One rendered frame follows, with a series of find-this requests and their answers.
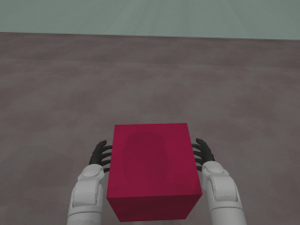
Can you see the carton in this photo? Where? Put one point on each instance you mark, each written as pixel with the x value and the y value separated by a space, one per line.
pixel 153 173

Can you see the right robot forearm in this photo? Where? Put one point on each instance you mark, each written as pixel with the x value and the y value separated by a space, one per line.
pixel 223 197

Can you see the left robot forearm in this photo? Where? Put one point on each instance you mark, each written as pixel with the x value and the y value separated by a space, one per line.
pixel 86 200

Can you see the left robot hand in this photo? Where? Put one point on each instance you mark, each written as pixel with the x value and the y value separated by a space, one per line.
pixel 97 155

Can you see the right robot hand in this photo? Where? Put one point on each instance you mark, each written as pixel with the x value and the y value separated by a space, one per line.
pixel 205 154

